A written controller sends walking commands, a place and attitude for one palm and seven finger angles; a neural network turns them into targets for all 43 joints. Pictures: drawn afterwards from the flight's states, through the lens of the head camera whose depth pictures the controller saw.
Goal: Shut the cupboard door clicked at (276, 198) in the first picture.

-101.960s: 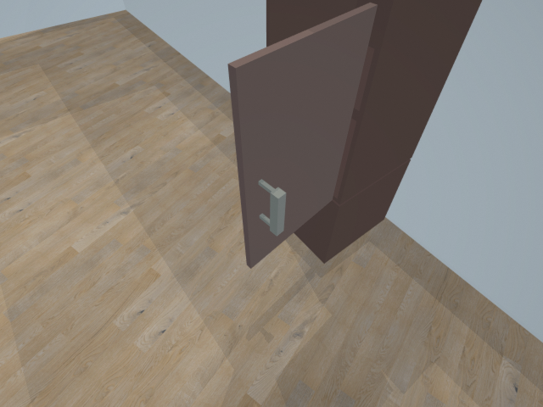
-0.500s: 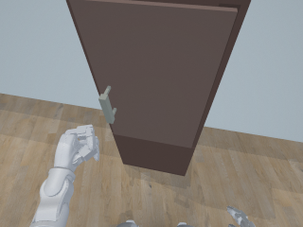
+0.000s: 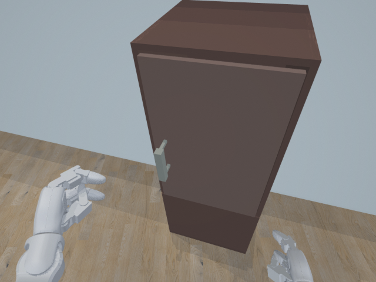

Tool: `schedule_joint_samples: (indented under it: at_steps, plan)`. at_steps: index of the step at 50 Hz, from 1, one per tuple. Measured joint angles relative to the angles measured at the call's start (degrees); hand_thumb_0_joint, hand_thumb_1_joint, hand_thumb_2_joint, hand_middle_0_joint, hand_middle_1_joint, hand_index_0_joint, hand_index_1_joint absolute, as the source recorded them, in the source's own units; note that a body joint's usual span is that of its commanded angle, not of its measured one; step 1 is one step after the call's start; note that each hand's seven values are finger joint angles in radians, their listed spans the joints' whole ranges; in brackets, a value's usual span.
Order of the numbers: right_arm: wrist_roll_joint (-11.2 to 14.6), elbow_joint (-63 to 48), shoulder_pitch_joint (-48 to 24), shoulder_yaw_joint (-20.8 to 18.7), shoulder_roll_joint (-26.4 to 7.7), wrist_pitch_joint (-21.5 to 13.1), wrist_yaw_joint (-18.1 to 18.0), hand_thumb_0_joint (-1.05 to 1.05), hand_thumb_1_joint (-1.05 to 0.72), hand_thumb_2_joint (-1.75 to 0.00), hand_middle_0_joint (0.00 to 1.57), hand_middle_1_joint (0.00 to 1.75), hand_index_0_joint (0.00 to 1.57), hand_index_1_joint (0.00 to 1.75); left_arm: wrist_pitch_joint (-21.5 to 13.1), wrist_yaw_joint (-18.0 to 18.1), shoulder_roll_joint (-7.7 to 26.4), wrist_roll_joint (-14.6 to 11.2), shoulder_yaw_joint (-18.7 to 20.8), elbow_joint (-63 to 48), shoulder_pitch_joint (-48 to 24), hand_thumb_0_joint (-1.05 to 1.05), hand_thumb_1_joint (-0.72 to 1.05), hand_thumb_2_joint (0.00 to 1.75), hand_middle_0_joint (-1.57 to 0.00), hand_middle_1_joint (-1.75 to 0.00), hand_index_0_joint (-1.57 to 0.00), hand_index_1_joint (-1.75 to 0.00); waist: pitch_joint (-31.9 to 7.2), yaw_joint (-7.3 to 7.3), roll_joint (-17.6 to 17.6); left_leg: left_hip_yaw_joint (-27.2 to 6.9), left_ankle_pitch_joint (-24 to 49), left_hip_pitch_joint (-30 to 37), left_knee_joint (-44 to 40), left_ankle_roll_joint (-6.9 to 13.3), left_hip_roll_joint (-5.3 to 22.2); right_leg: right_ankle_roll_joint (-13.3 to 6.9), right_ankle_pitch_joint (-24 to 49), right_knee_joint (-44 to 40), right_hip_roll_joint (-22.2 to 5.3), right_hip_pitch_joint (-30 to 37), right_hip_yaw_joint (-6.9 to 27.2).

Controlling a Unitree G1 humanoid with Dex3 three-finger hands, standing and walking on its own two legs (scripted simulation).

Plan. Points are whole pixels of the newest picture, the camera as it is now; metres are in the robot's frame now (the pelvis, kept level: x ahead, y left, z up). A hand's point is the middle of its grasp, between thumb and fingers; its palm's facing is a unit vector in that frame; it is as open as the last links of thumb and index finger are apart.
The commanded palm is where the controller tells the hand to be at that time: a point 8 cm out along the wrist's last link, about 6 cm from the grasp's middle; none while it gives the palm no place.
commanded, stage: draw the hand back to the body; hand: left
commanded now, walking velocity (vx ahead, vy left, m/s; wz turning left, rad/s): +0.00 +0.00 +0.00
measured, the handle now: (163, 160) +0.49 +0.14 -0.08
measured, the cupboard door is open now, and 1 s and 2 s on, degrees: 0 0 0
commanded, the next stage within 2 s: step back with the hand held close in 0.68 s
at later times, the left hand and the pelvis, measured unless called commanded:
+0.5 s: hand (36, 203) +0.19 +0.26 +0.16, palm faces +0.47 -0.79 -0.39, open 7.2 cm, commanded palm +0.14 +0.30 +0.18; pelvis +0.00 +0.00 +0.01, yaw +0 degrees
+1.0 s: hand (47, 202) +0.19 +0.25 +0.16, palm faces +0.42 -0.79 -0.45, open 7.4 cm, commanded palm +0.13 +0.29 +0.18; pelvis -0.01 -0.01 +0.01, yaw +0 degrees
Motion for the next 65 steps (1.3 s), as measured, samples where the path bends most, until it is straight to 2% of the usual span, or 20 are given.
schedule_joint_samples:
  at_steps: [7, 17, 20, 24, 31, 41, 45, 49, 54, 60, 65]
  plan:
    - [-0.71, 1.82, 0.26, -0.14, -0.12, -1.38, 1.31, 0.02, -0.90, -0.90, 0.21, 0.30, 0.21, 0.30, 0.38, 0.17, 1.45, -0.08, 4.97, -6.23, 3.62, 0.01, 0.90, 0.90, -0.66, -0.80, -0.66, -0.79, 0.91, 0.60, 0.60, 0.07, 1.78, 4.56, -4.90, 0.14, -0.34, 0.32, 1.81, -4.84, -0.22, 4.49, 0.26]
    - [-0.96, 4.25, 0.82, -2.03, -1.37, -1.81, 1.98, 0.02, -0.90, -0.90, 0.21, 0.30, 0.21, 0.30, -0.56, 0.23, 4.09, -0.63, 12.96, -11.49, 7.41, 0.01, 0.89, 0.90, -0.39, -0.50, -0.39, -0.49, 1.44, 1.42, 0.88, -0.01, 2.94, 6.80, -7.39, -0.03, -0.22, 0.19, 3.05, -7.47, -0.03, 6.78, 0.25]
    - [-0.90, 4.67, 0.74, -2.48, -1.82, -2.09, 2.04, 0.02, -0.90, -0.90, 0.21, 0.30, 0.21, 0.30, -1.30, 0.53, 3.62, -0.58, 13.86, -11.37, 7.25, 0.01, 0.89, 0.90, -0.32, -0.43, -0.32, -0.42, 1.76, 1.50, 1.07, -0.11, 3.23, 7.13, -7.70, -0.12, -0.22, 0.10, 3.23, -7.64, -0.03, 7.07, 0.15]
    - [-0.92, 4.92, 0.39, -2.84, -2.14, -2.10, 2.01, 0.02, -0.90, -0.90, 0.20, 0.30, 0.20, 0.30, -1.35, 0.48, 2.04, -0.50, 12.75, -9.85, 6.68, 0.01, 0.90, 0.90, -0.26, -0.36, -0.26, -0.36, 2.32, 1.36, 1.17, -0.14, 3.79, 7.24, -8.13, -0.21, -0.21, -0.04, 3.51, -7.61, -0.03, 6.98, 0.11]
    - [-1.04, 5.31, 0.64, -2.68, -1.41, -2.63, 1.42, 0.02, -0.90, -0.90, 0.20, 0.30, 0.20, 0.30, -1.18, 0.11, 1.95, -0.37, 11.05, -9.54, 7.05, 0.01, 0.89, 0.90, -0.23, -0.32, -0.22, -0.31, 2.30, 1.02, 0.12, -0.09, 3.99, 7.52, -8.22, -0.72, 0.37, -0.65, 3.71, -7.60, 0.54, 7.12, 0.15]
    - [-0.90, 5.49, 0.14, -2.74, -1.21, -3.06, 1.48, 0.02, -0.90, -0.90, 0.20, 0.30, 0.20, 0.30, -2.66, 0.06, 2.83, -0.73, 12.78, -9.66, 6.74, 0.01, 0.89, 0.90, -0.22, -0.31, -0.21, -0.30, 2.50, 0.72, 0.83, -0.02, 4.19, 7.97, -8.42, -1.25, 0.90, -1.17, 3.96, -7.79, 1.07, 7.48, 0.23]
    - [-0.89, 4.49, -0.18, -2.98, -1.81, -1.81, 1.73, 0.02, -0.90, -0.90, 0.21, 0.30, 0.21, 0.30, -4.77, 0.15, 2.95, -0.13, 14.15, -8.66, 6.85, 0.01, 0.89, 0.90, -0.21, -0.31, -0.21, -0.30, 1.77, -0.20, 1.76, -0.67, 3.42, 4.12, -5.75, -1.29, 1.77, -1.36, 4.65, -8.33, 1.94, 5.26, -0.48]
    - [-1.03, 4.28, -0.54, -3.97, -2.73, -0.48, 1.69, 0.02, -0.90, -0.90, 0.21, 0.30, 0.21, 0.30, -6.44, 0.64, 2.81, 0.19, 13.89, -9.24, 8.52, 0.01, 0.89, 0.90, -0.21, -0.31, -0.21, -0.30, 1.67, -1.21, 1.86, -0.54, 3.17, 1.28, -4.63, -1.02, 1.70, -1.13, 4.77, -7.62, 1.84, 2.55, -0.40]
    - [-1.00, 3.37, -0.32, -5.03, -3.35, 1.63, 0.78, 0.02, -0.90, -0.90, 0.21, 0.30, 0.21, 0.30, -6.57, 0.68, 4.25, 0.10, 13.50, -11.88, 11.39, 0.01, 0.89, 0.90, -0.21, -0.31, -0.21, -0.30, 2.11, -1.96, 0.82, 0.62, 3.75, 0.29, -5.39, -0.41, 0.58, -0.26, 4.02, -5.32, 0.62, -0.05, 0.68]
    - [-0.67, 1.76, -0.72, -5.31, -2.64, 3.93, 0.26, 0.02, -0.90, -0.90, 0.20, 0.30, 0.20, 0.30, -6.53, 1.19, 7.87, -0.33, 16.27, -14.43, 11.96, 0.01, 0.89, 0.90, -0.22, -0.31, -0.21, -0.30, 2.39, -2.44, -0.71, 1.64, 3.99, -1.18, -4.39, 0.12, 0.06, 0.30, 3.85, -2.98, 0.02, -2.35, 1.60]
    - [-0.50, 0.66, -1.15, -4.88, -1.83, 4.49, 0.28, 0.02, -0.90, -0.90, 0.20, 0.30, 0.20, 0.30, -6.60, 1.66, 8.30, -0.36, 16.95, -14.89, 12.32, 0.01, 0.89, 0.90, -0.22, -0.31, -0.21, -0.30, 1.79, -2.78, -1.71, 2.31, 4.62, -2.62, -3.48, 0.59, 0.05, 0.68, 4.71, -2.09, -0.06, -3.92, 2.16]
